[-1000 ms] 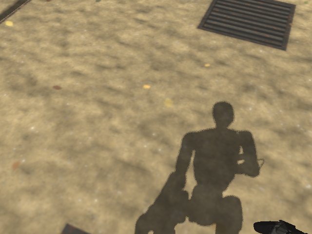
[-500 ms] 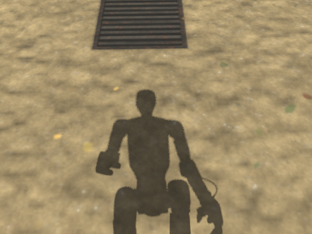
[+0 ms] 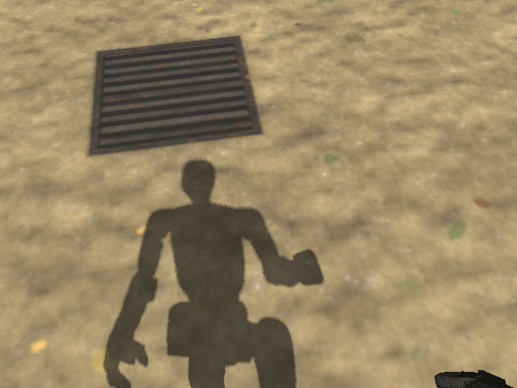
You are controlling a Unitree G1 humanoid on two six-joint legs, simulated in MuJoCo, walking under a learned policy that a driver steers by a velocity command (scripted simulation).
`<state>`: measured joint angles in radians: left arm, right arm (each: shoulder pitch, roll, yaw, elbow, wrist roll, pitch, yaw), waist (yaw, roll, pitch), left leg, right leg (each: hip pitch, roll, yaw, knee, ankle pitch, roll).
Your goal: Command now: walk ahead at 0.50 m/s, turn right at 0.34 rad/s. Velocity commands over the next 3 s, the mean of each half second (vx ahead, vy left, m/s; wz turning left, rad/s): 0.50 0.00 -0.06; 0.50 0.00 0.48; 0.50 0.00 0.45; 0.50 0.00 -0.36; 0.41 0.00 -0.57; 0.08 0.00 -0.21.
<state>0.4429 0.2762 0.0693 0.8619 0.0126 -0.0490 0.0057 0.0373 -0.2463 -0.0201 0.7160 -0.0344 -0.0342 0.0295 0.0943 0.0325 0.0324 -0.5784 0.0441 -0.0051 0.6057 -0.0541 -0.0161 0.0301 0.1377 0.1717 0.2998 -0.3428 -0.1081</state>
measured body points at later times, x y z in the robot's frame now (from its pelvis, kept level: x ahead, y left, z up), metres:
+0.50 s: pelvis +0.26 +0.02 +0.01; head +0.29 +0.02 +0.45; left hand +0.48 +0.23 -0.09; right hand +0.20 -0.23 -0.13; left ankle +0.16 +0.12 -0.73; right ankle +0.40 -0.10 -0.71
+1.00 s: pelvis +0.50 +0.02 +0.00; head +0.53 +0.03 +0.45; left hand +0.41 +0.27 -0.13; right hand +0.76 -0.14 -0.10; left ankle +0.61 +0.17 -0.70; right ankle +0.41 -0.09 -0.73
